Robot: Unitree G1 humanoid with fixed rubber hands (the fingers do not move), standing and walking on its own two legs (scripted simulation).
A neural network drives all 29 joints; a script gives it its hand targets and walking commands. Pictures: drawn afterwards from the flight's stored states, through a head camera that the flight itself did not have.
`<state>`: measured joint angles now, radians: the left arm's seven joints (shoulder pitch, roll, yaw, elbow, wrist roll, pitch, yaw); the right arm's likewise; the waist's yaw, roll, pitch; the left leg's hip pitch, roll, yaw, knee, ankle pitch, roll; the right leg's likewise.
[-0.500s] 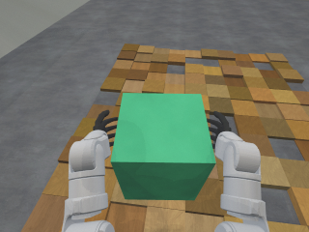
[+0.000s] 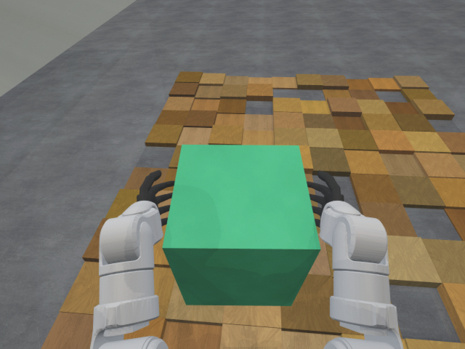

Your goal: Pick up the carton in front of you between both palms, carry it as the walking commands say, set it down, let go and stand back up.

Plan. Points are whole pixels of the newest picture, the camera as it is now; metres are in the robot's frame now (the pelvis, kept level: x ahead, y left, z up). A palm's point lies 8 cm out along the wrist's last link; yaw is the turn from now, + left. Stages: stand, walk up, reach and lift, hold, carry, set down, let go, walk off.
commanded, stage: carry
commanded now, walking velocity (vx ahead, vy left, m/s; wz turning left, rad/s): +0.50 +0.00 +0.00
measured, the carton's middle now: (239, 229) +0.33 +0.00 +0.04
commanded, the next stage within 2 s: none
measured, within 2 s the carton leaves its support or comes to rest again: neither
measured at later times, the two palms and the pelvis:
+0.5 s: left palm (164, 143) +0.56 +0.17 +0.07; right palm (290, 139) +0.56 -0.13 +0.08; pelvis +0.24 +0.02 -0.02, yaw -3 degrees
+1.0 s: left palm (158, 80) +0.79 +0.21 +0.13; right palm (262, 73) +0.82 -0.09 +0.13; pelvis +0.51 +0.03 +0.03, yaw +1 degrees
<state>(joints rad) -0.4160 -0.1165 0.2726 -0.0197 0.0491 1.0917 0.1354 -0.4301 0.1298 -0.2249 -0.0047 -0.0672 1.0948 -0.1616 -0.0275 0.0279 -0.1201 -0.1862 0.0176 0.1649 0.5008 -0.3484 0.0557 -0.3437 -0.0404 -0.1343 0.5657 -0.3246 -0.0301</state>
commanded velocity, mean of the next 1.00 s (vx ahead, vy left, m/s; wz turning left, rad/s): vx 0.50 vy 0.00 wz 0.00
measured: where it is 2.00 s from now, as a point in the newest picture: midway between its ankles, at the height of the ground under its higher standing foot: (212, 196)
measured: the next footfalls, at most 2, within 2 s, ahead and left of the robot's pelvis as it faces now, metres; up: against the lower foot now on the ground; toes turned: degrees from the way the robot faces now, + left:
left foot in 0.42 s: +0.39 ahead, +0.12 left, +0.01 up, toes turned -1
right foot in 0.76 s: +0.48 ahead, -0.06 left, +0.02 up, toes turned -5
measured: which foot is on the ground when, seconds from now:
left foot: down 0.00-0.06, up 0.08-0.40, down 0.42-0.78, up 0.80-1.00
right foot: down 0.00-0.46, up 0.48-0.74, down 0.76-1.00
